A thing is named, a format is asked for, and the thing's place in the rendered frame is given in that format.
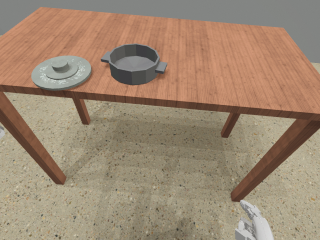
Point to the right robot hand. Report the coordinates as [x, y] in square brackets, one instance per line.
[259, 229]

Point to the pot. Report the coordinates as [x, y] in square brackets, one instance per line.
[134, 64]

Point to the lid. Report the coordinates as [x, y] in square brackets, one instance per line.
[78, 71]

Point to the table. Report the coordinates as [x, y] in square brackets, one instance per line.
[211, 66]

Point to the knob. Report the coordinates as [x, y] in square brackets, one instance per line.
[59, 65]

